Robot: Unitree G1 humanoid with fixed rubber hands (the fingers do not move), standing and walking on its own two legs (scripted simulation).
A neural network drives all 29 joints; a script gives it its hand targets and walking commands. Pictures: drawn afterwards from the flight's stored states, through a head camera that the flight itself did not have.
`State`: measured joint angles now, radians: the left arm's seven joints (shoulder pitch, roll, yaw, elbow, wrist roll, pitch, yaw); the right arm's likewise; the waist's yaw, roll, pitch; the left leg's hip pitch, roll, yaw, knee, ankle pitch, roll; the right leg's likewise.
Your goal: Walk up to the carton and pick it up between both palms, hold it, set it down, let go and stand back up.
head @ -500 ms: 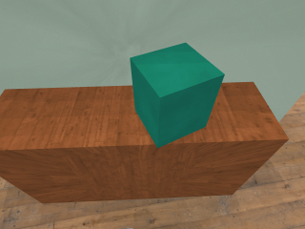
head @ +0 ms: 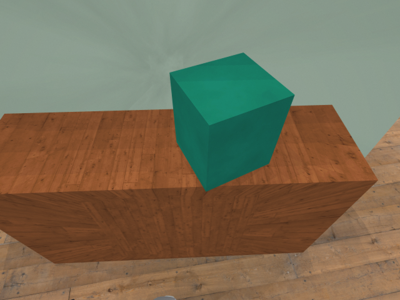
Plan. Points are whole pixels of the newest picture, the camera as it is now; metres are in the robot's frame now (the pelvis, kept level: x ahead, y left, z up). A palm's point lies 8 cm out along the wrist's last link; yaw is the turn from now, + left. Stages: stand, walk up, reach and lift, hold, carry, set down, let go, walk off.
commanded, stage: walk up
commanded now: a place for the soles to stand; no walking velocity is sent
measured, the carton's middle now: (224, 122) +0.54 -0.05 +0.02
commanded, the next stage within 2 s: none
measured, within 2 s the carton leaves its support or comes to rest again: neither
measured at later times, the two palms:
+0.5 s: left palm out of the picture +0.08 +0.31 -0.12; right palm out of the picture +0.08 -0.29 -0.11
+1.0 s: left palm out of the picture +0.09 +0.31 -0.11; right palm out of the picture +0.07 -0.29 -0.11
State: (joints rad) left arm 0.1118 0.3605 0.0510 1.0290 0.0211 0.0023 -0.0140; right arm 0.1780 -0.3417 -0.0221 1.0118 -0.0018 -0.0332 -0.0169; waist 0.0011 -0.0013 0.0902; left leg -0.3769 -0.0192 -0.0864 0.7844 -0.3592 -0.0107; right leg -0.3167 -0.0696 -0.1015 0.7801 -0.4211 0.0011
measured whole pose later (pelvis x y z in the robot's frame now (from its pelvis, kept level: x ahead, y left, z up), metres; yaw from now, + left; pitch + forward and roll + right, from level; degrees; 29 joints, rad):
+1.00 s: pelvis +0.00 +0.00 +0.00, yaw +0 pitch -3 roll -1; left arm 0.11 0.36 0.05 1.03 0.02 0.01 -0.01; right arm 0.18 -0.34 -0.02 1.01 0.00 -0.04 -0.02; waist 0.00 0.01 0.08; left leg -0.37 -0.02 -0.09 0.79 -0.36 0.00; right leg -0.31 -0.07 -0.10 0.81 -0.52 0.01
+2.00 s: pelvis +0.00 +0.01 +0.00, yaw +0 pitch -3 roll -1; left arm 0.11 0.36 0.05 1.03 0.02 -0.01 -0.01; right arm 0.17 -0.34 -0.03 1.01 0.00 -0.04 -0.02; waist 0.00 0.00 0.09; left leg -0.37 -0.02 -0.09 0.79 -0.36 -0.01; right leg -0.31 -0.07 -0.10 0.78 -0.41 0.01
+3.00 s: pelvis +0.01 +0.00 +0.00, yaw +0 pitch -2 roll +0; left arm 0.11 0.36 0.05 1.02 0.02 -0.01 -0.01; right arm 0.15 -0.35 -0.03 1.01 0.00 -0.02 -0.02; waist 0.00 0.01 0.09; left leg -0.36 -0.02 -0.09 0.78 -0.37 -0.02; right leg -0.31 -0.08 -0.10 0.78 -0.42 0.01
